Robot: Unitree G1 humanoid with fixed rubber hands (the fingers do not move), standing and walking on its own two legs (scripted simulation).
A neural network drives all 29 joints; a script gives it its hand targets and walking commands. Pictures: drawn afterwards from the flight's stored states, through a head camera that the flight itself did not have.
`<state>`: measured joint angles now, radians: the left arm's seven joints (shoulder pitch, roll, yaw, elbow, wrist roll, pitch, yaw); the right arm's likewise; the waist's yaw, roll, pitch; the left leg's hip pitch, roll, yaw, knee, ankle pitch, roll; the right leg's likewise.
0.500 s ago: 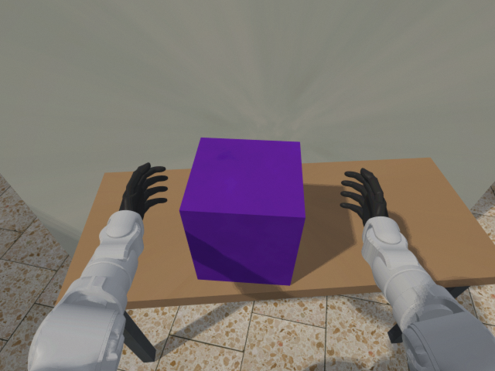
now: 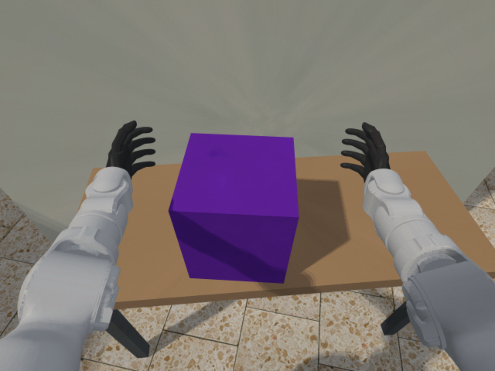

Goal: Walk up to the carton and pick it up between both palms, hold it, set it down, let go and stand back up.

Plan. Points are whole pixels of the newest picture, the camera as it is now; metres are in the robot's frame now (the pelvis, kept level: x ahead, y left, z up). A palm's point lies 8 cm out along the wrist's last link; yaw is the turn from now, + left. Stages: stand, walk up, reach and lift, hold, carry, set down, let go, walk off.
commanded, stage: reach and lift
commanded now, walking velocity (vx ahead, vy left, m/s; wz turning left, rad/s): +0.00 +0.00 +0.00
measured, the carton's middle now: (239, 211) +0.47 +0.03 -0.04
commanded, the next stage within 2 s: none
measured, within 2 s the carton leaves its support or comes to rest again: neither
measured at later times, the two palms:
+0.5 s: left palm (126, 183) +0.45 +0.23 +0.08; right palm (365, 180) +0.44 -0.19 +0.09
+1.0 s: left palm (146, 204) +0.45 +0.21 +0.01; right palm (348, 203) +0.44 -0.18 +0.02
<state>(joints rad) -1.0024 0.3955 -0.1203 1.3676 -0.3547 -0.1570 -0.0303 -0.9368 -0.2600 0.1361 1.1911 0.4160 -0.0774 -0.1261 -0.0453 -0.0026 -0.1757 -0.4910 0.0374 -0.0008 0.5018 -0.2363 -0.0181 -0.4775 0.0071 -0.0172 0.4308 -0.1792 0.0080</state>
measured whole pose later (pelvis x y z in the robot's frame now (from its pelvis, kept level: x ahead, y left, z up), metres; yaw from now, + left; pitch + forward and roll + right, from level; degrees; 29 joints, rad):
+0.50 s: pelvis -0.01 +0.00 -0.01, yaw +1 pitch +19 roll -1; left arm -1.09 0.39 -0.14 1.58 -0.35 -0.29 -0.04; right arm -1.01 -0.24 0.12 1.33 0.39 -0.16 -0.09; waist -0.07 -0.01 -0.21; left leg -0.66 0.03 -0.02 0.55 -0.23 -0.02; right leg -0.64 0.00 -0.03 0.48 -0.18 0.01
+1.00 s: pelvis -0.01 +0.01 -0.03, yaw +1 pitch +29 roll -2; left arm -1.12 0.32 -0.09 1.68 -0.31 -0.45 0.00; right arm -1.01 -0.19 0.03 1.41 0.29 -0.34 -0.09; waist -0.07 0.02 -0.28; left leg -0.94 0.03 -0.03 0.73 -0.29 -0.01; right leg -0.91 -0.01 -0.04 0.66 -0.24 0.02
